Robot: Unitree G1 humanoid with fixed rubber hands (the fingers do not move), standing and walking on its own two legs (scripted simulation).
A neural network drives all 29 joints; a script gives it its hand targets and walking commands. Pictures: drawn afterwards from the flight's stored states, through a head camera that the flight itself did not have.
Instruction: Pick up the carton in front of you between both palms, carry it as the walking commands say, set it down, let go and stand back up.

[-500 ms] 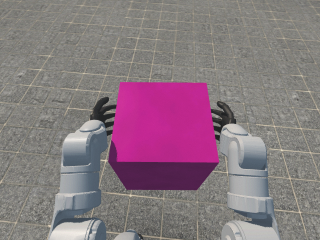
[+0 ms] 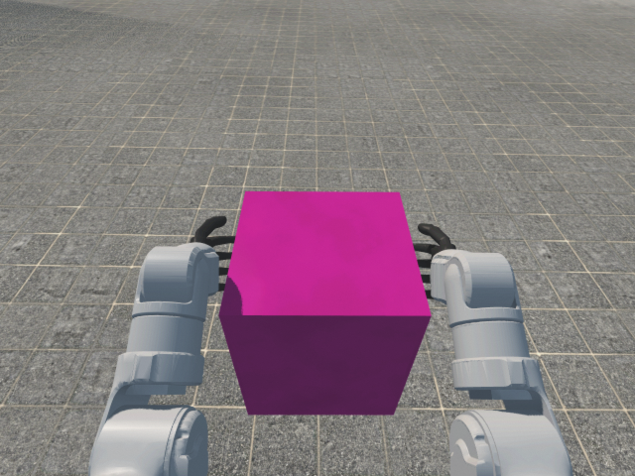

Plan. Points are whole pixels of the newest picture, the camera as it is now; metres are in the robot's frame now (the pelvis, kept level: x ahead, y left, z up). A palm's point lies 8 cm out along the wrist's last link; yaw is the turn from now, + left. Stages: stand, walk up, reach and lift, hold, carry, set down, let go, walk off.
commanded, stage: carry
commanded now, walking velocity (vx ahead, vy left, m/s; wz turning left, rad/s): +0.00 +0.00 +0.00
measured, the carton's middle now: (321, 306) +0.35 +0.00 +0.04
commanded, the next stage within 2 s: none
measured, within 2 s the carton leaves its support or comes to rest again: neither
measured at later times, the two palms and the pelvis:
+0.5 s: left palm (191, 284) +0.31 +0.15 +0.14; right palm (455, 289) +0.30 -0.15 +0.14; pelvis -0.04 +0.00 +0.01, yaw +0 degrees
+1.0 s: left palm (194, 293) +0.30 +0.14 +0.14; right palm (461, 297) +0.29 -0.16 +0.14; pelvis -0.05 -0.01 +0.00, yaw +0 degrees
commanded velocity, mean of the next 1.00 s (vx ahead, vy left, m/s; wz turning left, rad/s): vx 0.00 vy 0.00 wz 0.00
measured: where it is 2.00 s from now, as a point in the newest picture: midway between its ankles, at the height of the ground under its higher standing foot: outside the picture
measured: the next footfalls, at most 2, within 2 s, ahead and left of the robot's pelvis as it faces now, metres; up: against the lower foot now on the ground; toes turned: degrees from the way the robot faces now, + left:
none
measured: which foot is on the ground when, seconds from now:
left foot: down 0.00-1.00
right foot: down 0.00-1.00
